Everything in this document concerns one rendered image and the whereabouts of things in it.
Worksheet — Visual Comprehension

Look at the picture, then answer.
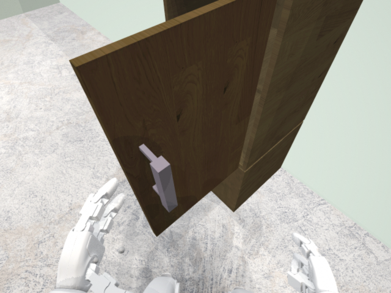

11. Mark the robot left hand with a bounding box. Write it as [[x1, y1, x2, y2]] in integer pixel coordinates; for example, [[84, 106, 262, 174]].
[[56, 178, 133, 293]]

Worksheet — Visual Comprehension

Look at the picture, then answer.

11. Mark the left robot thigh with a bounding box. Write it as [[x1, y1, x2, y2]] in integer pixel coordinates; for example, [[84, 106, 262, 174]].
[[143, 277, 180, 293]]

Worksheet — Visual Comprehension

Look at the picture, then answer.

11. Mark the robot right hand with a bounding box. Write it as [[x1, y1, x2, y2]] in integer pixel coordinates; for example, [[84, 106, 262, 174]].
[[287, 233, 338, 293]]

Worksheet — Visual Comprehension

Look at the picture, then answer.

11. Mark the cupboard door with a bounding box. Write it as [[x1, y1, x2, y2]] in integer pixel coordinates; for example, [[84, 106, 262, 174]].
[[69, 0, 277, 237]]

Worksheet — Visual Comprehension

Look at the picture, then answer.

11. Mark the handle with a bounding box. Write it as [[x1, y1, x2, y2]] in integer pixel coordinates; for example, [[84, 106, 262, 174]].
[[139, 144, 178, 212]]

